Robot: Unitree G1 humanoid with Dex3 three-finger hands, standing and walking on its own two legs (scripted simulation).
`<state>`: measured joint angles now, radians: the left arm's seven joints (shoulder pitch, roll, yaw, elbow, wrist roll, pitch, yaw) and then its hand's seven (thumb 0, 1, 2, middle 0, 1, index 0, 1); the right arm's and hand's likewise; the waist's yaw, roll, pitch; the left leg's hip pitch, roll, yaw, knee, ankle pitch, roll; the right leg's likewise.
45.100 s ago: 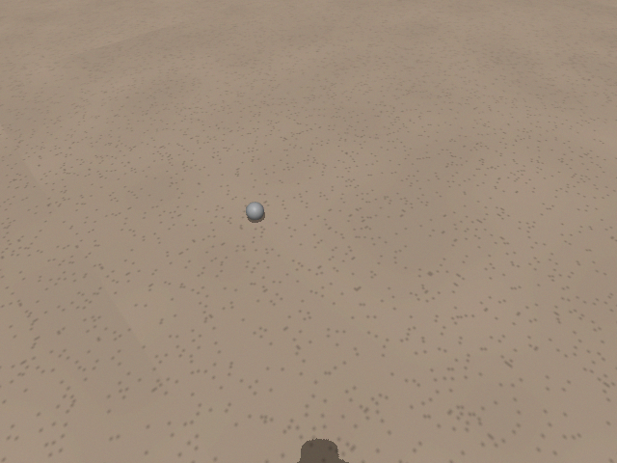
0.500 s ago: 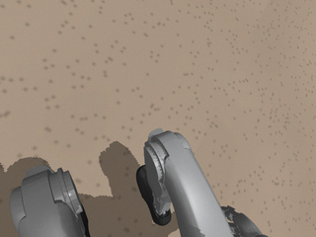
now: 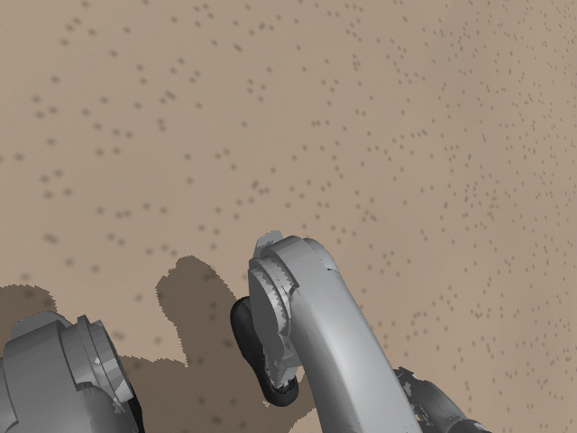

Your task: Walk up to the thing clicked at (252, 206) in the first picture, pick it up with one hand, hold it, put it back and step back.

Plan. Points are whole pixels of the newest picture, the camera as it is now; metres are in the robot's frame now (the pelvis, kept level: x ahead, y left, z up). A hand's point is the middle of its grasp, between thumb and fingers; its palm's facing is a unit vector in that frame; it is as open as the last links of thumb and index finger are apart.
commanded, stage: rest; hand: left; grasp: from above
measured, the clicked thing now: out of the picture +0.48 +0.35 -0.24
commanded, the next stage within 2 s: open in 0.88 s
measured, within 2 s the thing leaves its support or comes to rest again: rests again in 1.10 s
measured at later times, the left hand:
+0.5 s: hand out of the picture +0.47 +0.34 -0.24, palm faces -0.46 -0.14 -0.88, open 9.9 cm
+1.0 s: hand out of the picture +0.47 +0.34 -0.25, palm faces -0.46 -0.14 -0.88, open 9.9 cm
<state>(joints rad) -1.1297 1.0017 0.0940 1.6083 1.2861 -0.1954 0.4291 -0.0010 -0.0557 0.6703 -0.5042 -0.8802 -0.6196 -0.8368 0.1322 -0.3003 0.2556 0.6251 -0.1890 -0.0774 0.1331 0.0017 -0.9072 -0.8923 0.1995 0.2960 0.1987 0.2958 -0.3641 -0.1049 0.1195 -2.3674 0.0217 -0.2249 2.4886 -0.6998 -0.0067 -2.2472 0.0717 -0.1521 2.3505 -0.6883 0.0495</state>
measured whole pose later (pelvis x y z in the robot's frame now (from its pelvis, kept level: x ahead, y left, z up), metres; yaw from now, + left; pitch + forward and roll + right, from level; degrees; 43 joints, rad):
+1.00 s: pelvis +0.00 +0.00 +0.00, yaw -2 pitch +29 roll -15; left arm -1.16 1.11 0.07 1.71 1.27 -0.20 0.50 0.00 -0.06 0.70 -0.49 -0.89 -0.60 -0.86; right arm 0.09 -0.34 0.35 0.59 -0.22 -0.15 0.16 0.00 -0.91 -0.90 0.20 0.30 0.20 0.30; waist -0.41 -0.16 0.19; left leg -2.36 0.03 -0.27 2.52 -0.71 0.00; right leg -2.23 0.09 -0.19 2.35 -0.67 0.06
